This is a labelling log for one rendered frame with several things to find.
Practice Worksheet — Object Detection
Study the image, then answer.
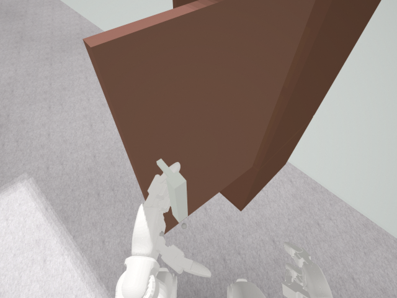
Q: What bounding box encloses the robot right hand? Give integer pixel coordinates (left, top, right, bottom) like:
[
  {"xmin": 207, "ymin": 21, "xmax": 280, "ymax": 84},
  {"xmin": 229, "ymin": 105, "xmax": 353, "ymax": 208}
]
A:
[{"xmin": 282, "ymin": 242, "xmax": 333, "ymax": 298}]

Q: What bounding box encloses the robot left hand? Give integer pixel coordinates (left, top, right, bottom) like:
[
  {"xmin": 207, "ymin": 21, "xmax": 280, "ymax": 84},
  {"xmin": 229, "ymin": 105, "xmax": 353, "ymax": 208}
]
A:
[{"xmin": 132, "ymin": 162, "xmax": 211, "ymax": 278}]

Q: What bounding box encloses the robot right thigh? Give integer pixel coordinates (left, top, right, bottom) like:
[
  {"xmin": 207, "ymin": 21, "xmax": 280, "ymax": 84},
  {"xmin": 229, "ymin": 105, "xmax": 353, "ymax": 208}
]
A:
[{"xmin": 227, "ymin": 281, "xmax": 265, "ymax": 298}]

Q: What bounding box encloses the robot thigh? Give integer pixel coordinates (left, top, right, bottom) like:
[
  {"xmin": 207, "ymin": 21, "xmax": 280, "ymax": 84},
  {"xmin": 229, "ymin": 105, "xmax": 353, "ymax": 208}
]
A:
[
  {"xmin": 156, "ymin": 271, "xmax": 177, "ymax": 298},
  {"xmin": 227, "ymin": 281, "xmax": 265, "ymax": 298}
]

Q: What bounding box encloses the robot left thigh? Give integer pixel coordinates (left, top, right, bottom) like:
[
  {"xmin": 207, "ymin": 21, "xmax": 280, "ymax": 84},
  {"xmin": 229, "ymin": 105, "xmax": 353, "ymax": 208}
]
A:
[{"xmin": 156, "ymin": 271, "xmax": 177, "ymax": 298}]

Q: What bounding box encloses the robot left forearm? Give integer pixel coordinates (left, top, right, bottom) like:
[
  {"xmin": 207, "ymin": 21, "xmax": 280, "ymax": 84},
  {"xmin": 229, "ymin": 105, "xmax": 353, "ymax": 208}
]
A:
[{"xmin": 115, "ymin": 256, "xmax": 160, "ymax": 298}]

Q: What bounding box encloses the handle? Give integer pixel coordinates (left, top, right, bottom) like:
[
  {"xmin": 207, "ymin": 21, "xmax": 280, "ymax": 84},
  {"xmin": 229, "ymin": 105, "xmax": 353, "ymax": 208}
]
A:
[{"xmin": 157, "ymin": 159, "xmax": 188, "ymax": 223}]

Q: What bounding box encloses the cupboard door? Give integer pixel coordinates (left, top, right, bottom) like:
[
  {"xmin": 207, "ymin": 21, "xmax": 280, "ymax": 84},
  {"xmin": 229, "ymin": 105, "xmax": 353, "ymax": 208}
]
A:
[{"xmin": 83, "ymin": 0, "xmax": 316, "ymax": 234}]

